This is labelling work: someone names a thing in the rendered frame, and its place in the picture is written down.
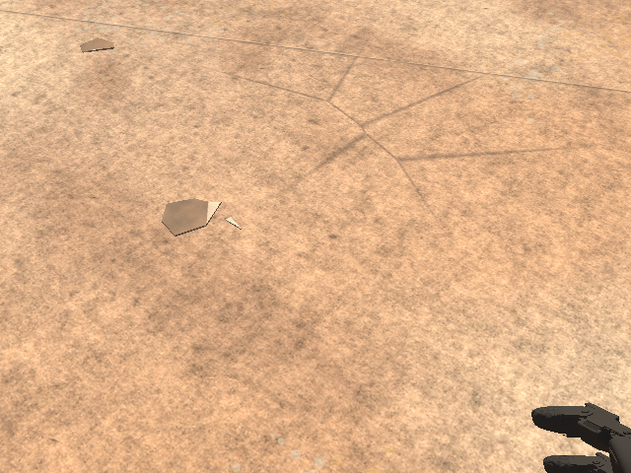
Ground robot right hand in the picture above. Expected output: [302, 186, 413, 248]
[531, 402, 631, 473]

